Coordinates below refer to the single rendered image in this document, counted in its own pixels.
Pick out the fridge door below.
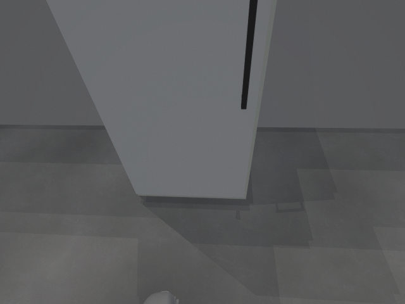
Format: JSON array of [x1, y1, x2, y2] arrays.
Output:
[[46, 0, 271, 198]]

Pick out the handle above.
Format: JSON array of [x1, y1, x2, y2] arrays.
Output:
[[241, 0, 258, 110]]

